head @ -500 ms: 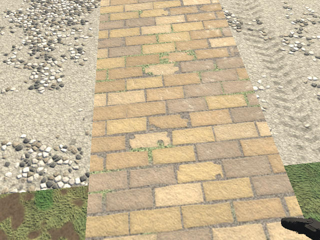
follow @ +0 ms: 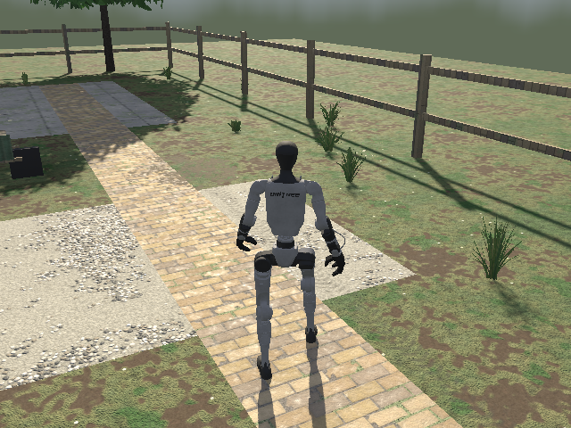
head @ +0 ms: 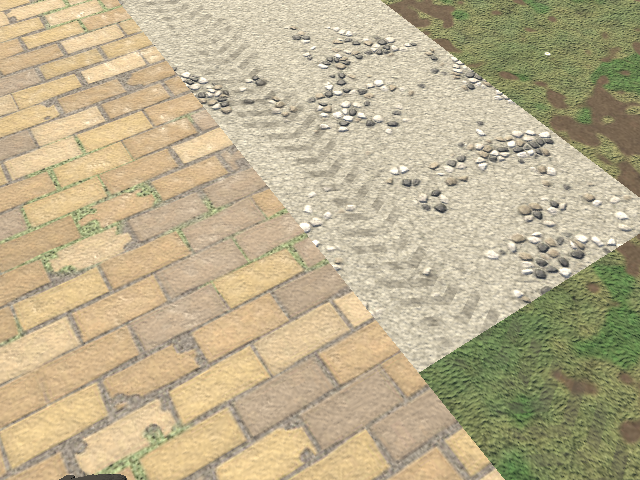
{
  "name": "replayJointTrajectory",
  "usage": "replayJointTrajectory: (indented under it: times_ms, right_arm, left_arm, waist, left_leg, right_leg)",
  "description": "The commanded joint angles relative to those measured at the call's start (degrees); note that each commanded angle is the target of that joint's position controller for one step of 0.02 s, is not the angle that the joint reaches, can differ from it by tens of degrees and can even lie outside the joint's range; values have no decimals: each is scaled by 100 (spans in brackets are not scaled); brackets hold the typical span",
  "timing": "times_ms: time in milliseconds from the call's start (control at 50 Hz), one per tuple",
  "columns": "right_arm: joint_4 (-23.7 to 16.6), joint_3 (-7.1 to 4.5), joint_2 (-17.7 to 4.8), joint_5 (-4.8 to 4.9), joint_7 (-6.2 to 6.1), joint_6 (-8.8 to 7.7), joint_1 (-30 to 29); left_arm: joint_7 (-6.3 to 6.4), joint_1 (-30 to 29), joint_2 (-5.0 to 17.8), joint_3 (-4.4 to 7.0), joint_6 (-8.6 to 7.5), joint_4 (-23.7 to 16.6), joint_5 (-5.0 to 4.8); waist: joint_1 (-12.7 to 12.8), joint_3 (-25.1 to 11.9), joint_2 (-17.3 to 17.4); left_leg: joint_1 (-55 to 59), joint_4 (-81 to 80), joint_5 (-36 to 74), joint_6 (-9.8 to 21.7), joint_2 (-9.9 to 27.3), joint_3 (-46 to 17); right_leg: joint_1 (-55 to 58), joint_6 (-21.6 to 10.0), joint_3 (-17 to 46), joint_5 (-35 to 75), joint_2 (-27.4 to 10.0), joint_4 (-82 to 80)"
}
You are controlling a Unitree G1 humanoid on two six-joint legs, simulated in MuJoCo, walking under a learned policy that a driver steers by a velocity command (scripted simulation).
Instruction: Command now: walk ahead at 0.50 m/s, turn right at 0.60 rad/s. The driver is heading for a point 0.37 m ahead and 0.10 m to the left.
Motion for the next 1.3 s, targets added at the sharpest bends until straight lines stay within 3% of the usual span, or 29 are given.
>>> replayJointTrajectory:
  times_ms: [20, 80, 120, 140, 160, 180, 200, 220, 260, 320, 380, 480, 560, 580, 600, 620, 640, 660, 680, 720, 740, 780, 840, 900, 920, 940, 980, 1080, 1300]
  right_arm:
    - [-307, -248, -1069, 95, -23, 4, -147]
    - [-308, -321, -1312, 179, -61, 117, -198]
    - [-246, -179, -1041, 147, -83, 135, -48]
    - [-491, 101, -280, -138, 5, 43, 409]
    - [-463, 144, -426, 44, 77, -141, 369]
    - [-571, -16, -927, 331, 113, -198, -355]
    - [-663, 20, -849, 344, 107, -212, -620]
    - [-581, 19, -803, 212, 71, -174, -660]
    - [-417, -18, -754, 169, 72, 13, -279]
    - [-349, 0, -515, 171, 34, 207, -224]
    - [-490, 17, -391, 28, 9, 177, -576]
    - [-690, 171, -69, -36, 184, 71, -1302]
    - [-739, 80, -394, -75, 269, 29, -1150]
    - [-614, 24, -496, -115, 259, 9, -748]
    - [-506, -77, -805, -151, 210, -19, -392]
    - [-495, -140, -1211, -254, 142, -7, -30]
    - [-418, -13, -890, -287, 101, 47, 65]
    - [-437, 84, -562, -142, 135, 103, 54]
    - [-479, 96, -524, -63, 152, 142, -380]
    - [-553, 159, -339, -49, 132, 222, -1080]
    - [-569, 138, -400, -109, 114, 277, -1328]
    - [-564, 109, -428, -193, 64, 336, -1496]
    - [-459, 117, -393, -114, -8, 364, -1546]
    - [-260, 210, -153, -96, -18, 397, -1365]
    - [-245, 181, -214, -117, -13, 404, -1235]
    - [-230, 177, -186, -123, -38, 409, -1261]
    - [-133, 173, -151, -115, -89, 411, -1203]
    - [131, 154, -153, -86, -97, 406, -1123]
    - [628, 119, -226, -16, -163, 496, -1065]
  left_arm:
    - [-112, -692, 210, 12, -86, -637, -21]
    - [-138, -297, 501, 164, -48, -662, 27]
    - [-18, 1442, 953, 452, -24, -187, 30]
    - [85, 1827, 1617, 538, -43, -88, 41]
    - [62, 2043, 1494, 440, -112, -199, 44]
    - [11, 1861, 1127, 316, -180, -114, 119]
    - [10, 1506, 998, 263, -220, -72, 110]
    - [14, 1087, 765, 184, -248, -59, 109]
    - [13, 655, 519, 109, -332, -56, 171]
    - [48, 605, 555, 138, -502, 127, 226]
    - [152, 636, 556, 118, -492, 316, 245]
    - [256, 924, 682, 111, -354, 618, 153]
    - [287, 863, 794, 151, -198, 842, 59]
    - [307, 727, 795, 150, -165, 860, 24]
    - [314, 921, 718, 126, -164, 901, 72]
    - [300, 1329, 455, 26, -230, 836, 252]
    - [220, 1944, 19, -146, -237, 1014, 232]
    - [180, 1673, 446, -44, -171, 1128, 93]
    - [185, 1248, 578, -5, -86, 1008, -24]
    - [307, 813, 520, 20, 140, 981, 64]
    - [351, 877, 440, 10, 247, 1001, 76]
    - [429, 1071, 259, -30, 331, 1153, 112]
    - [422, 1206, 220, -34, 320, 1360, 161]
    - [386, 1018, 311, -34, 290, 1353, 341]
    - [420, 830, 649, 29, 275, 1299, 289]
    - [414, 688, 604, 30, 230, 1377, 242]
    - [402, 437, 312, -55, 89, 1416, 265]
    - [387, 737, 315, -72, -81, 1665, 169]
    - [383, 811, 219, -118, 7, 2041, 143]
  waist:
    - [22, 245, 608]
    - [416, -113, 823]
    - [1340, -1047, 476]
    - [1007, -1650, -1104]
    - [1132, -2748, -1020]
    - [1326, -2016, -315]
    - [1143, -1303, -278]
    - [895, -897, -41]
    - [509, -609, -268]
    - [390, -331, -145]
    - [367, -92, -56]
    - [707, -138, -106]
    - [521, -310, -306]
    - [264, -499, -259]
    - [174, -834, 60]
    - [291, -1619, 782]
    - [431, -2451, 1700]
    - [238, -2621, 1170]
    - [288, -1939, 924]
    - [493, -994, 506]
    - [660, -811, 750]
    - [716, -798, 1058]
    - [773, -957, 989]
    - [732, -518, 707]
    - [485, -202, 269]
    - [395, -38, -215]
    - [306, 11, -503]
    - [455, -171, -66]
    - [535, -364, 208]
  left_leg:
    - [102, -395, 2114, 842, 1587, -428]
    - [422, 694, 4603, 672, 1618, -93]
    - [-845, 2945, 4528, 404, 1299, 117]
    - [-3338, 5189, -234, 57, 586, 37]
    - [-4145, 6354, -1954, 43, 33, -1213]
    - [-4629, 6596, -1496, 125, 318, -1493]
    - [-4640, 6245, -1017, 187, 546, -1430]
    - [-4355, 5842, -599, 164, 782, -1436]
    - [-3625, 5468, -51, 102, 965, -1544]
    - [-3671, 5112, 518, -39, 869, -1655]
    - [-3808, 4103, 1222, -157, 679, -1581]
    - [-3124, 2148, 2398, -56, 371, -1052]
    - [-2935, 1587, 1616, 281, 165, -1052]
    - [-2387, 1217, 1889, 395, 9, -928]
    - [-1547, 1015, 3586, 547, 94, -1039]
    - [194, 1708, 6309, 1069, 1079, -1978]
    - [1362, 1585, 7093, 2178, 2264, -3496]
    - [1077, 1368, 6119, 2162, 2079, -3535]
    - [545, 1117, 4914, 1960, 1893, -3162]
    - [-880, 547, 2781, 1575, 1581, -2786]
    - [-1523, 288, 1941, 1403, 1379, -2581]
    - [-2035, 52, 1276, 1317, 1158, -2278]
    - [-2237, 15, 93, 1142, 1037, -2036]
    - [-2634, 138, -1614, 462, 643, -1795]
    - [-2418, 355, -1475, 240, 334, -1522]
    - [-1773, 652, -836, 115, 132, -1249]
    - [-1132, 1047, 1, 146, 131, -1179]
    - [-1178, 1147, 951, 250, 179, -1192]
    - [-937, 1331, 1970, 197, 213, -1165]
  right_leg:
    - [72, -154, -303, -142, 107, -504]
    - [973, -501, -738, -1030, 593, -737]
    - [3875, -908, -480, -422, 831, -1277]
    - [6111, -1672, 2188, -428, -865, -1307]
    - [6544, -2299, 4438, -1165, -1744, -2336]
    - [6012, -1906, 3513, -927, -1561, -2465]
    - [5105, -1679, 2593, -476, -1352, -2473]
    - [4276, -1477, 1937, -110, -1103, -2557]
    - [3274, -1312, 1172, 92, -809, -2990]
    - [2901, -1274, 458, 436, -750, -3441]
    - [2931, -1136, -190, 2003, -546, -3342]
    - [3270, -949, -585, 2438, -438, -3081]
    - [3989, -820, -287, 2777, -709, -2239]
    - [3995, -674, -351, 2989, -564, -1725]
    - [3840, -405, -533, 2663, -170, -934]
    - [2682, -71, -652, 752, 285, 434]
    - [1526, 273, -180, -3547, 836, 2000]
    - [1478, 315, 509, -4038, 669, 2351]
    - [1052, 333, 445, -3875, 483, 2413]
    - [1083, 373, 282, -3371, 202, 1719]
    - [1524, 392, 207, -3121, 156, 1138]
    - [2179, 409, -4, -2694, 279, 402]
    - [2915, 277, -152, -1408, 348, -650]
    - [3194, -20, 55, -1031, 160, -1652]
    - [2553, -173, 313, -1901, -58, -1933]
    - [1731, -222, 363, -2895, 18, -2189]
    - [1338, -44, 361, -2817, 46, -2480]
    - [2078, 31, 187, -1359, 165, -2086]
    - [2668, -31, -10, 10, 294, -1855]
